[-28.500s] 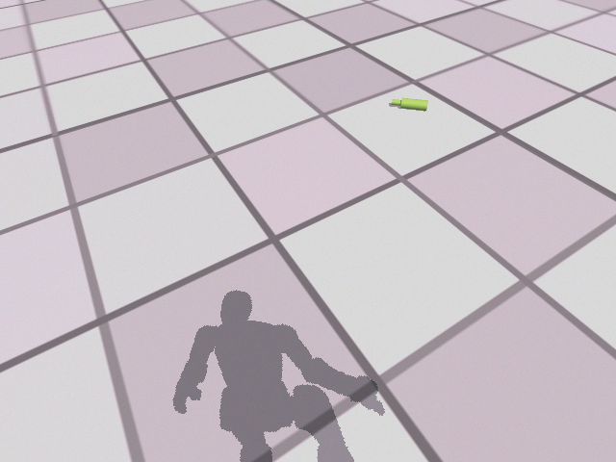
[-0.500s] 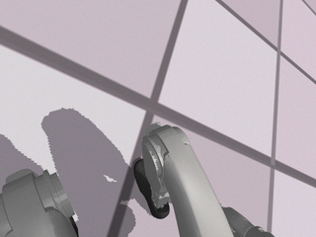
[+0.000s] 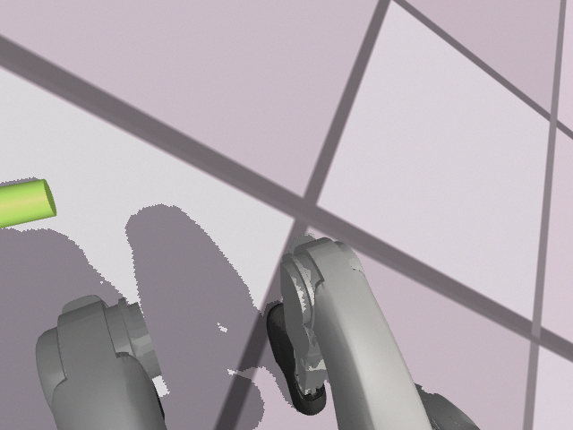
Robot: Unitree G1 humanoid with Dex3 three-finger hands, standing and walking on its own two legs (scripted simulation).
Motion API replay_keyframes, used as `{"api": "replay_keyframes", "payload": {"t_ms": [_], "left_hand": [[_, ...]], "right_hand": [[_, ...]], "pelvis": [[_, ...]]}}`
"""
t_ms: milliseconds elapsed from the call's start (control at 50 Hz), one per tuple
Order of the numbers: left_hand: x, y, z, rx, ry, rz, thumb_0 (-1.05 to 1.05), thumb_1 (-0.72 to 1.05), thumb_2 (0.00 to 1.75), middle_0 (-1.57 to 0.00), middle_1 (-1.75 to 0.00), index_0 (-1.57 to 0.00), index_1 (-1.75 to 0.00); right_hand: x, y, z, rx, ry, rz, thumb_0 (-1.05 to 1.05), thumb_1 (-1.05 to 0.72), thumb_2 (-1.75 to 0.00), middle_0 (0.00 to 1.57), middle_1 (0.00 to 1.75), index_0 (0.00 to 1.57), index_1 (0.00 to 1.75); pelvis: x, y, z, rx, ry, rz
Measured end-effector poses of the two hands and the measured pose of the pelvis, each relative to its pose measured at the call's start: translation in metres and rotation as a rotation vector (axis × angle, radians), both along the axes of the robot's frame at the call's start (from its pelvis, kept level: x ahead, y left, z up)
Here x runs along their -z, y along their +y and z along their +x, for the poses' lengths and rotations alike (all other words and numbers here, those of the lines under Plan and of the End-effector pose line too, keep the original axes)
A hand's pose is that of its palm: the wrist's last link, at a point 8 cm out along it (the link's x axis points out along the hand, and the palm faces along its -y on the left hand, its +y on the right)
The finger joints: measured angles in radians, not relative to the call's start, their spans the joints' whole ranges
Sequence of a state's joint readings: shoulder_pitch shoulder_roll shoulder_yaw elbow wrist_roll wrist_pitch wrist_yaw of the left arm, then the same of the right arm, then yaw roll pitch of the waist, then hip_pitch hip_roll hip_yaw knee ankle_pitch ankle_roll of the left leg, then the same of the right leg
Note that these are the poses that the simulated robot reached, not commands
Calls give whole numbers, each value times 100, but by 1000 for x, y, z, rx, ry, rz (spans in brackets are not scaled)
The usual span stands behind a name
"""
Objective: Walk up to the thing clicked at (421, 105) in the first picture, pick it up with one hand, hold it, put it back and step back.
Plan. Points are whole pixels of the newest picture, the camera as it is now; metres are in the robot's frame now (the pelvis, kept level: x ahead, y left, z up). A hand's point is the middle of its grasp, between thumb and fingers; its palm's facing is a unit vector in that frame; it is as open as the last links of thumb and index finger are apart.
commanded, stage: withdraw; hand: left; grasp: from above
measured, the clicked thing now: out of the picture +0.45 +0.36 -0.28
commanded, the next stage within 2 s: home in 0.54 s
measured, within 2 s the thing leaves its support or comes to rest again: neither
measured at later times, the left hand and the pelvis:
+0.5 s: hand out of the picture +0.42 +0.34 -0.08, palm faces -0.50 -0.10 -0.86, open 13.9 cm; pelvis -0.02 -0.01 +0.05, yaw +6 degrees
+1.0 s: hand out of the picture +0.41 +0.34 -0.05, palm faces -0.31 -0.33 -0.89, open 11.3 cm; pelvis -0.01 +0.00 +0.07, yaw +7 degrees
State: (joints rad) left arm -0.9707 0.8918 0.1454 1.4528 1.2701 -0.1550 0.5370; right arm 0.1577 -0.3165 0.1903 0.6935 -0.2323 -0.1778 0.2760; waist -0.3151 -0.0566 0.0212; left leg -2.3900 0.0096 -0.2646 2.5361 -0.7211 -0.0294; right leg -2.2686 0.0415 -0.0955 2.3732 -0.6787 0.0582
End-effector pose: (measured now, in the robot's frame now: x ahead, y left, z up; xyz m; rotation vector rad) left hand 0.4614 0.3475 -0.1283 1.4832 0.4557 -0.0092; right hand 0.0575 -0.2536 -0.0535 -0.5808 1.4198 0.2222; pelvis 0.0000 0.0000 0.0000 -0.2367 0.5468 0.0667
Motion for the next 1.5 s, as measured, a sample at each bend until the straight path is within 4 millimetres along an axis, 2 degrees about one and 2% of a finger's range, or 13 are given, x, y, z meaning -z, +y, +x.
{"api": "replay_keyframes", "payload": {"t_ms": [100, 200, 300, 380, 440, 620, 700, 800, 900, 1040, 1220, 1360, 1500], "left_hand": [[-51, 6, -4, -32, 27, 38, 0, -52, 101, -9, -100, -8, -102], [-101, 5, -13, -33, 114, 34, 0, -52, 102, -10, -101, -8, -102], [-126, -1, -22, -17, 205, -2, 0, -52, 102, -11, -101, -9, -103], [-128, -7, -26, 35, 224, -29, 0, -51, 102, -12, -100, -10, -103], [-119, -9, -29, 67, 218, -38, 0, -50, 101, -12, -100, -10, -102], [-64, -12, -33, 123, 206, -38, 0, -49, 100, -13, -99, -11, -101], [-51, -9, -26, 116, 142, -25, 0, -48, 99, -14, -98, -13, -99], [-60, -4, -17, 52, 52, -11, 0, -40, 98, -19, -89, -18, -90], [-91, 2, -24, -65, 31, -68, 0, -22, 96, -22, -76, -20, -78], [-151, 3, -67, -195, 87, -251, 0, 17, 94, -23, -58, -21, -60], [-224, -17, -144, -299, 63, -553, 0, 68, 92, -22, -39, -21, -40], [-275, -33, -193, -460, 18, -732, 0, 84, 90, -22, -32, -21, -33], [-325, -53, -232, -638, 18, -919, 1, 88, 90, -21, -30, -21, -31]], "right_hand": [[5, -4, 15, 89, -43, 44, 0, -91, -90, 20, 30, 20, 30], [-1, -7, 29, 138, -84, 66, 0, -91, -91, 20, 30, 20, 30], [-16, -15, 35, 139, -132, 32, 0, -91, -91, 20, 30, 20, 30], [-25, -26, 31, 121, -136, -24, 0, -91, -91, 20, 30, 20, 30], [-27, -33, 23, 110, -119, -69, 0, -91, -91, 20, 30, 20, 30], [-12, -34, -7, 104, -36, -130, 0, -91, -90, 20, 30, 20, 30], [-1, -26, -19, 120, -8, -122, 0, -91, -90, 20, 30, 20, 30], [8, -13, -24, 169, 2, -80, 0, -90, -90, 20, 30, 20, 30], [2, 0, -13, 224, -24, -15, 0, -90, -90, 20, 30, 20, 30], [-34, 6, 25, 253, -104, 50, 0, -90, -90, 20, 30, 21, 30], [-107, 5, 107, 167, -319, 74, 0, -90, -90, 20, 30, 20, 30], [-168, 22, 165, 119, -517, 126, 0, -91, -90, 20, 30, 20, 30], [-228, 46, 193, 115, -645, 196, 0, -91, -90, 20, 30, 20, 30]], "pelvis": [[-15, -2, -1, -19, 36, 26], [-38, -5, -6, -42, 46, 57], [-55, -10, -14, -55, 33, 77], [-59, -14, -20, -59, 22, 84], [-55, -15, -22, -60, 16, 85], [-30, -13, -23, -52, -3, 74], [-19, -11, -21, -49, -5, 66], [-17, -8, -16, -49, 21, 63], [-36, -5, -12, -53, 57, 64], [-88, -4, -8, -67, 80, 79], [-157, -7, -7, -87, 48, 105], [-205, -11, -4, -109, -3, 128], [-256, -13, 6, -125, -63, 151]]}}
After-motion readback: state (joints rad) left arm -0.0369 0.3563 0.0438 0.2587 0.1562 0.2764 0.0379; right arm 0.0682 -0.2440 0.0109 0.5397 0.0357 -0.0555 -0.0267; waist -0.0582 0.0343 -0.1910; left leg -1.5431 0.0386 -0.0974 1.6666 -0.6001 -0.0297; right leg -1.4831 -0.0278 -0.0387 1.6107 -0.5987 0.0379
